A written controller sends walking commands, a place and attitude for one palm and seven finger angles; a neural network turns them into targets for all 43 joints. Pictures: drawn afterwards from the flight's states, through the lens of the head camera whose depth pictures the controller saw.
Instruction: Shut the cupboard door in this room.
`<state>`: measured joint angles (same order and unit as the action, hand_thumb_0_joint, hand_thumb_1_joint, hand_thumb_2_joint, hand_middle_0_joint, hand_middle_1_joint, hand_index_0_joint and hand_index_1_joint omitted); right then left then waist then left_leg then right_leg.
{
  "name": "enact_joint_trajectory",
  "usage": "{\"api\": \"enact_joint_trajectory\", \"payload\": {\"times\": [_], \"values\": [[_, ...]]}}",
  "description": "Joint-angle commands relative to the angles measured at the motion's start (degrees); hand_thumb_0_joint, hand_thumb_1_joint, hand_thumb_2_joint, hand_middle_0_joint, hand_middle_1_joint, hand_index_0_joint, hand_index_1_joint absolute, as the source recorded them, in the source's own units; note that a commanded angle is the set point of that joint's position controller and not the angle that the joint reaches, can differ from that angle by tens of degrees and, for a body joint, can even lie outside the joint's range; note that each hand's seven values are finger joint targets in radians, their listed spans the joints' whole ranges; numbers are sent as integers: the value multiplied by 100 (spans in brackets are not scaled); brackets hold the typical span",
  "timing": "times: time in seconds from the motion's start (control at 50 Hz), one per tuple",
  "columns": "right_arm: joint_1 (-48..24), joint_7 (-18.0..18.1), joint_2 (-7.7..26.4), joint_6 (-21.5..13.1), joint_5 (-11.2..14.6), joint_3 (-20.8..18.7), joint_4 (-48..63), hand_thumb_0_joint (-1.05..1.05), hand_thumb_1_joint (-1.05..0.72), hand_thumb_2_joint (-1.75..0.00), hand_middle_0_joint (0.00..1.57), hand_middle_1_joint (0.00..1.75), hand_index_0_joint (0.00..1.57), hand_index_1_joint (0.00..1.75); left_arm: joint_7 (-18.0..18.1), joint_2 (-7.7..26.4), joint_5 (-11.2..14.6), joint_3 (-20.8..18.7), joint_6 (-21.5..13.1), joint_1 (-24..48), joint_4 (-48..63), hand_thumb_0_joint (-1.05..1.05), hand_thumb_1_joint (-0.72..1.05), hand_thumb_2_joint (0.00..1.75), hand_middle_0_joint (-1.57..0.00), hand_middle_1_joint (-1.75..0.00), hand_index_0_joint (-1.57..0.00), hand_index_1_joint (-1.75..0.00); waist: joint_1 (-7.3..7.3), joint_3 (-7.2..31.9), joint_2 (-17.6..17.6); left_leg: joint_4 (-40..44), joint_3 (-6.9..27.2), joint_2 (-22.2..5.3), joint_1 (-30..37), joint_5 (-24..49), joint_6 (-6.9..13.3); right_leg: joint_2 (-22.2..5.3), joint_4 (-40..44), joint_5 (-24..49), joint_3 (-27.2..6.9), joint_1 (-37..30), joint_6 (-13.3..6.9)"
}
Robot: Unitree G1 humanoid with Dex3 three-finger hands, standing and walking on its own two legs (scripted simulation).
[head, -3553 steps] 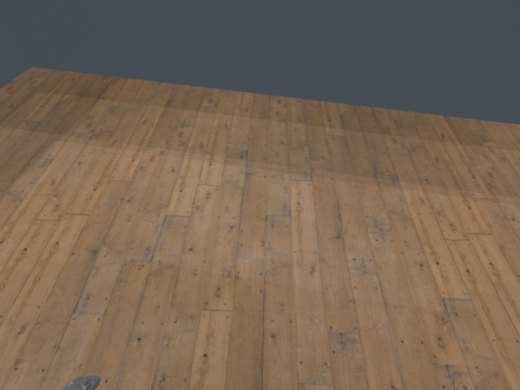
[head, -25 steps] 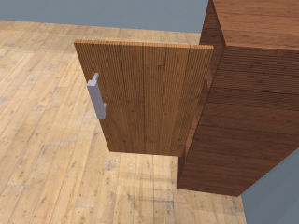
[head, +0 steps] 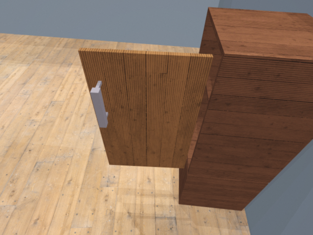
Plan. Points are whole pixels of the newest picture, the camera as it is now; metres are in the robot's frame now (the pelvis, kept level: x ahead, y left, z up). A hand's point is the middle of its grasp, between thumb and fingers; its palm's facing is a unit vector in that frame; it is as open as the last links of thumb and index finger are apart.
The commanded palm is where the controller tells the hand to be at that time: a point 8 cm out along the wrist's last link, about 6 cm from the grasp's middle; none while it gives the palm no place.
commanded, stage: look again from close up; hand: left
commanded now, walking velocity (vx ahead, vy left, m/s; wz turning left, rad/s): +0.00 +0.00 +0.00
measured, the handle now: (101, 104) +0.49 +0.21 +0.06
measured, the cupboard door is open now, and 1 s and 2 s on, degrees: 93 93 93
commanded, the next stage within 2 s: raise the hand and make a fist in 0.48 s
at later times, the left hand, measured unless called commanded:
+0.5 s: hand out of the picture -0.03 +0.16 -0.18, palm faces +0.03 -0.99 -0.13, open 7.4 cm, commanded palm none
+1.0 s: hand (102, 222) +0.17 +0.15 -0.04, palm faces -0.01 -1.00 +0.05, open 6.1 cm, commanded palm +0.13 +0.22 -0.03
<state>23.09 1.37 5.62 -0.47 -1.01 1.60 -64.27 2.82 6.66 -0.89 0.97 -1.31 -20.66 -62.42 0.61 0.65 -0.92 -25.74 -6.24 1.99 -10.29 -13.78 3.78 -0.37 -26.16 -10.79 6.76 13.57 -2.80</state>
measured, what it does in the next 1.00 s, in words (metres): lowers itself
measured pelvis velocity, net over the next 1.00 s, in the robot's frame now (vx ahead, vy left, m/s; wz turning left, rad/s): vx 0.00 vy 0.01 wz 0.04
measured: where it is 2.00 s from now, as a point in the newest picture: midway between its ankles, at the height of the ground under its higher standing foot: outside the picture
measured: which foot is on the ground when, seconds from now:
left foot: down 0.00-1.00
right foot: down 0.00-1.00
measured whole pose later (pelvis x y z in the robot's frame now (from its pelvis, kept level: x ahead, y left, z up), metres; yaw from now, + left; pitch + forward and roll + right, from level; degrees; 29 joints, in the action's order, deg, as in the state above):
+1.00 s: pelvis +0.00 +0.01 -0.07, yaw +2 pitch +10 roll +0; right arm 9.7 -2.1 15.3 -12.1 0.5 -4.0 -26.6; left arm -9.7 8.5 8.0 1.7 -28.4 -32.3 1.8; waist 0.5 7.7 -3.8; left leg -61.3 -5.3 1.9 -41.1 -30.2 4.9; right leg 0.2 -60.6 -26.9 4.5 43.7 -3.1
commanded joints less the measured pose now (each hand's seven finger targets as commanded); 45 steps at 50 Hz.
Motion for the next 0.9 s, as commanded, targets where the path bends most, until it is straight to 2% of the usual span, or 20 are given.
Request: {"api": "enact_joint_trajectory", "payload": {"times": [0.0, 0.26, 0.52, 0.54, 0.56, 0.58, 0.6, 0.62, 0.64, 0.66, 0.68, 0.7, 0.72, 0.74, 0.78, 0.8, 0.82, 0.84, 0.86, 0.88], "values": [[331, 25, 416, -127, 26, -85, 109, 0, -90, -90, 20, 30, 20, 30, -1, 338, 40, -79, -79, -447, 108, 0, 90, 90, -20, -30, -20, -30, -78, -711, 101, 837, 934, -678, -787, -346, -125, -716, 696, -548, -1029, -138, -152], [214, 30, 465, -105, 40, -117, 48, 0, -90, -90, 20, 30, 20, 30, 4, 226, 13, -48, -54, -541, 22, 0, 90, 90, -20, -30, -20, -30, -78, -850, 152, 1073, 1004, -770, -751, -675, -107, -626, 670, -428, -935, -20, -70], [84, 42, 458, -132, 59, -120, 20, 0, -90, -90, 20, 30, 20, 30, 15, 217, 11, -34, -57, -560, -1, 0, 90, 90, -20, -30, -20, -30, -76, -728, 110, 1114, 977, -810, -478, -251, -90, -615, 600, 39, -903, -132, -31], [46, 43, 486, -139, 60, -112, 20, 0, -90, -90, 20, 30, 20, 30, 15, 206, 9, -36, -52, -562, -2, 0, 90, 90, -20, -30, -20, -30, -87, -777, 99, 1126, 987, -815, -505, -250, -92, -635, 580, 84, -875, -126, -22], [-663, -4, 832, -157, 92, -129, 517, 0, -90, -90, 20, 30, 20, 30, 179, 590, -94, -10, -82, -660, -211, 0, 90, 90, -20, -30, -20, -30, -253, -1052, 46, 207, 665, -930, -806, 547, -241, -745, 288, 761, -802, 251, 68], [-207, 485, 2184, -1155, 131, -363, 2801, 0, -90, -90, 20, 30, 20, 30, 91, 2685, 833, -1105, -1432, 4485, 9729, 0, 90, 90, -20, -30, -20, -30, 1180, 1634, 507, 612, 1026, -607, 698, 982, -253, 34, -293, 448, -563, -40, 218], [-659, 458, 1448, -1683, 298, -44, 2363, 0, -90, -90, 20, 30, 20, 30, 241, 1025, 745, 56, -1080, 1208, 8183, 0, 90, 90, -22, -32, -22, -32, 248, 2365, 1763, 616, 1061, -768, 1196, 838, -486, 297, -440, -535, -354, 315, 2], [-842, 336, 1368, -1894, 334, -78, 2332, 0, -90, -90, 20, 30, 20, 30, 403, 146, 911, 408, -241, -348, 7309, 0, 90, 90, -24, -34, -24, -34, 152, 1281, 1662, 887, 1364, -721, 306, 410, -768, 271, -973, -950, -225, 524, 2], [-907, 284, 1279, -2090, 507, -8, 2203, 0, -90, -90, 20, 30, 20, 30, 468, -529, 949, 1052, 98, -401, 6650, 0, 90, 90, -25, -36, -25, -36, 146, -13, 1105, 829, 1387, -540, -471, -257, -698, 117, -1029, -897, -248, 962, 42], [-818, 234, 1502, -2272, 548, -145, 2385, 0, -90, -90, 20, 30, 20, 30, 474, -652, 1092, 1281, -89, -226, 7116, 0, 90, 90, -27, -38, -27, -38, 241, -363, 973, 473, 1314, -483, -680, -692, -497, 5, -683, -719, -299, 985, 57], [-839, 210, 1582, -2423, 459, -172, 2580, 0, -90, -90, 20, 30, 20, 30, 486, -508, 1031, 1281, -311, -169, 7266, 0, 90, 90, -29, -40, -29, -40, 331, -390, 612, 148, 1397, -393, -848, -862, -410, -32, -532, -732, -301, 1071, 90], [-801, 169, 1680, -2481, 348, -230, 2693, 0, -90, -90, 20, 30, 20, 30, 525, -277, 948, 1106, -546, -40, 7103, 0, 90, 90, -31, -42, -31, -42, 497, -492, -289, -108, 1533, -350, -1233, -1237, -390, -30, -536, -1113, -285, 1410, 145], [-821, 74, 1692, -2516, 302, -337, 2909, 0, -90, -90, 20, 30, 20, 30, 444, -254, 883, 1006, -794, -133, 6855, 0, 90, 90, -33, -44, -33, -44, 488, -504, -736, -361, 1592, -239, -1586, -1473, -473, -41, -599, -1492, -288, 1701, 125], [-875, 2, 1633, -2520, 282, -403, 3087, 0, -90, -90, 20, 30, 20, 30, 274, -454, 911, 991, -1126, -652, 6393, 0, 90, 90, -35, -46, -35, -46, 365, -458, -1683, -683, 1465, -213, -1917, -1562, -437, -33, -763, -1897, -241, 1995, 119], [-1091, -140, 1614, -2423, 201, -553, 3415, 0, -90, -90, 20, 30, 20, 30, -293, -302, 1141, 451, -1985, -1745, 5920, 0, 90, 90, -38, -50, -38, -50, -68, -33, -2281, -1453, 980, -66, -2674, -1178, -451, -47, -1093, -2418, -362, 2058, 89], [-1240, -230, 1606, -2289, 162, -612, 3582, 0, -90, -90, 20, 30, 20, 30, -656, -98, 1299, 93, -2466, -2187, 5982, 0, 90, 90, -40, -52, -40, -52, -266, 256, -2140, -1766, 795, -8, -2950, -993, -505, -95, -1285, -2324, -495, 1934, 52], [-1295, -337, 1627, -2086, 156, -683, 3689, 0, -90, -90, 20, 30, 20, 30, -1016, 349, 1360, -438, -2898, -2465, 5825, 0, 90, 90, -42, -54, -42, -54, -436, 387, -1393, -2019, 716, 45, -3152, -878, -616, -165, -1575, -2081, -667, 1831, -81], [-1527, -419, 1619, -1919, 107, -696, 3937, 0, -90, -90, 20, 30, 20, 30, -1319, 556, 1310, -570, -3369, -2286, 6122, 0, 90, 90, -44, -56, -44, -56, -430, 416, -771, -2242, 653, 94, -3330, -883, -621, -172, -1916, -1875, -678, 1936, -129], [-1697, -429, 1594, -1771, 117, -754, 4163, 0, -90, -90, 20, 30, 20, 30, -1360, 901, 1183, -909, -3535, -2363, 6311, 0, 90, 90, -46, -58, -46, -58, -569, 571, -171, -2350, 577, 121, -3431, -770, -537, -112, -2252, -1588, -686, 1964, -158], [-1830, -440, 1534, -1618, 130, -729, 4391, 0, -90, -90, 20, 30, 20, 30, -1346, 920, 1045, -864, -3444, -2578, 6531, 0, 90, 90, -47, -60, -47, -60, -689, 712, 391, -2336, 539, 121, -3394, -619, -485, -47, -2507, -1255, -620, 1998, -179]]}}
